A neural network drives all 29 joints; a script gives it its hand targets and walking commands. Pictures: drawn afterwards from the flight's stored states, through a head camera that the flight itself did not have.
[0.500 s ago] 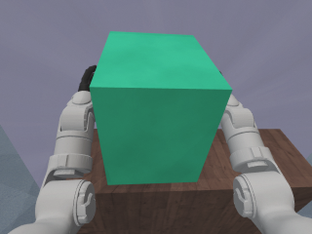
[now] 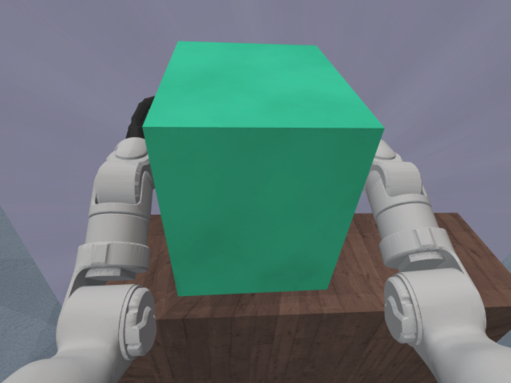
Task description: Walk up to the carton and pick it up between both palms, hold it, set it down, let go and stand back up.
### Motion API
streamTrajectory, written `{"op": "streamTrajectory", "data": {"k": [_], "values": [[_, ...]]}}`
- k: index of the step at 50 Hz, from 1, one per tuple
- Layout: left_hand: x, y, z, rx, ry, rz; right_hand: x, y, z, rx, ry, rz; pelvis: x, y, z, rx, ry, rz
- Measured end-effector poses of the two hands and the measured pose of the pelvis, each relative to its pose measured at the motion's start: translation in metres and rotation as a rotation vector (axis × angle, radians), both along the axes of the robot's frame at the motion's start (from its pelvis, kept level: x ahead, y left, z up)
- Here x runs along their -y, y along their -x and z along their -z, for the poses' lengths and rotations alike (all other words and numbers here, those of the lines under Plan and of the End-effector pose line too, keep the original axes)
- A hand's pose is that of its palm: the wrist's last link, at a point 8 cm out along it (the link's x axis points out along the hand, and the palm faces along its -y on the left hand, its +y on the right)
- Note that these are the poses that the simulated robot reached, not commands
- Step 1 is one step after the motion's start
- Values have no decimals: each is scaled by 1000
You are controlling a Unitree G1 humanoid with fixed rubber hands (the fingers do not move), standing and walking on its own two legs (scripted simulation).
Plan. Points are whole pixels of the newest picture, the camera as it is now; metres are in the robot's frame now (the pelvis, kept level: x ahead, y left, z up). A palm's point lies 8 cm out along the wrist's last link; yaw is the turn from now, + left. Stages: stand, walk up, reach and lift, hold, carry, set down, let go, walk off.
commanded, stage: reach and lift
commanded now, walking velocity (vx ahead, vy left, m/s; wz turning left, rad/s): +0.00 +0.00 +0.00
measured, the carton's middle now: (251, 163) +0.42 +0.02 +0.20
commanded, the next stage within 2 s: hold in 0.14 s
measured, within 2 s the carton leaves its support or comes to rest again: neither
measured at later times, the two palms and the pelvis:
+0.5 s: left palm (141, 140) +0.38 +0.18 +0.26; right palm (367, 142) +0.39 -0.15 +0.26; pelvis +0.00 +0.00 +0.00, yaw +0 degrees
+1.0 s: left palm (137, 126) +0.38 +0.18 +0.28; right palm (374, 126) +0.39 -0.15 +0.29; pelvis +0.00 +0.00 +0.00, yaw +0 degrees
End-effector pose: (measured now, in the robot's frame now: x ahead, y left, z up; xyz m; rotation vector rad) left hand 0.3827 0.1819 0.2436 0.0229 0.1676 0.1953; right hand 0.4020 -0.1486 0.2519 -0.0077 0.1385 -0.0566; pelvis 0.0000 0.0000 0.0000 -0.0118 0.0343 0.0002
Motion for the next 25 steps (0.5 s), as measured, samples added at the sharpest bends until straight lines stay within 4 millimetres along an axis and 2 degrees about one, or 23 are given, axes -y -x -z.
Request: {"op": "streamTrajectory", "data": {"k": [12, 21, 25], "values": [[-2, -1, -10, -4, 3, 4, -1, 0, -6, -6, -12, 4, 0, 0, 0, 0, 0, 0], [1, 2, -8, -30, 6, 16, 2, 5, -6, -33, -8, 13, 0, 1, 0, 1, 0, 0], [4, 5, -15, -17, 6, 15, 4, 9, -12, -21, -14, 14, 0, 1, 0, 1, 0, 0]]}}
